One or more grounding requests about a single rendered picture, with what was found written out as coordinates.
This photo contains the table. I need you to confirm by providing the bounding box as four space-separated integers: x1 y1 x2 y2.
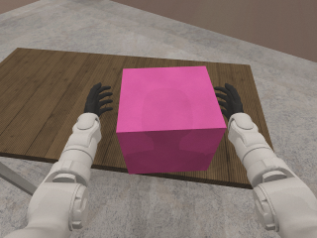
0 48 274 196

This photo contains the right robot forearm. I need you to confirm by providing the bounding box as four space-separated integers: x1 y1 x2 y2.
228 112 317 206

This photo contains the robot right hand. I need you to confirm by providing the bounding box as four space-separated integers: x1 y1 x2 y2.
214 83 245 122

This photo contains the left robot forearm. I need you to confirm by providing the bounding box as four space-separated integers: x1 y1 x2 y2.
27 112 102 223

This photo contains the carton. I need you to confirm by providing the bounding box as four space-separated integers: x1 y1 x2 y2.
116 65 227 175

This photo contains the right robot upper arm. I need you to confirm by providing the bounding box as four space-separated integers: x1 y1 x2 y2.
253 177 317 238

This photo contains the robot left hand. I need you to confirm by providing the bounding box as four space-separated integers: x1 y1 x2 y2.
83 82 113 118

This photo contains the left robot upper arm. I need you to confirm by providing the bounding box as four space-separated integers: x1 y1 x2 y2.
3 181 89 238

